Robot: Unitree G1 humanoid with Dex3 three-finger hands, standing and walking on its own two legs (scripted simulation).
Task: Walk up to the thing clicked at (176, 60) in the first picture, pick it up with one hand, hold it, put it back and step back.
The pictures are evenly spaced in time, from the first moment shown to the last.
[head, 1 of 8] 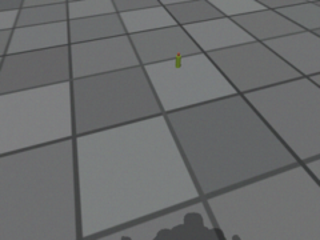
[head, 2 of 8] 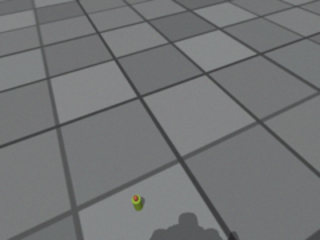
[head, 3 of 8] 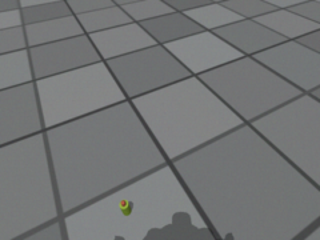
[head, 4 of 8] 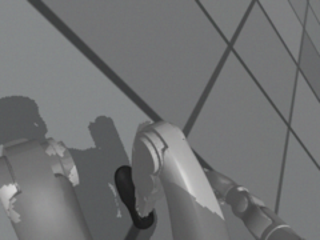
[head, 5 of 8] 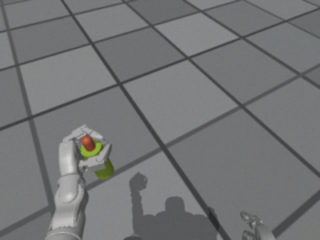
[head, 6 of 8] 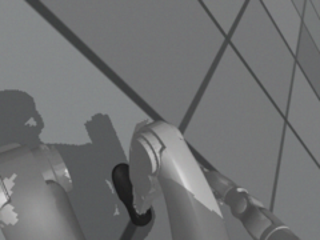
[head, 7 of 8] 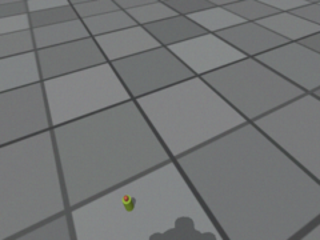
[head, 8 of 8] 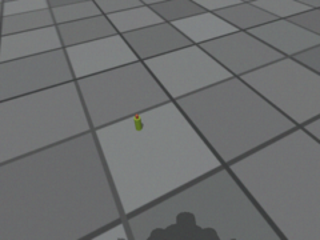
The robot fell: no
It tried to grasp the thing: yes
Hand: left
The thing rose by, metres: 0.66
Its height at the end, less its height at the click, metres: +0.00
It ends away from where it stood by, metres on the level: 0.02
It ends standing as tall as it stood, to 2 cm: yes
